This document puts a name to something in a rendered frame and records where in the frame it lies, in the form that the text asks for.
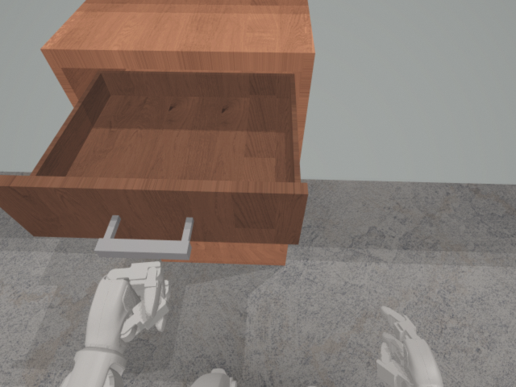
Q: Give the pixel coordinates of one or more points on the robot left hand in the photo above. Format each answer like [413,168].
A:
[140,289]

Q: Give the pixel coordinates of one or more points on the robot right hand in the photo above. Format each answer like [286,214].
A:
[414,364]

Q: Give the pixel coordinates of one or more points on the cabinet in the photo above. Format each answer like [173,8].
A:
[202,36]

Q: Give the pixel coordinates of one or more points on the robot left forearm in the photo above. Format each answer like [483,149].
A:
[96,367]

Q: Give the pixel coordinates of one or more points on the handle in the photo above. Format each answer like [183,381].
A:
[144,248]

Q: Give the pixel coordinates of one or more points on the drawer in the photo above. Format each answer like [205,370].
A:
[157,147]

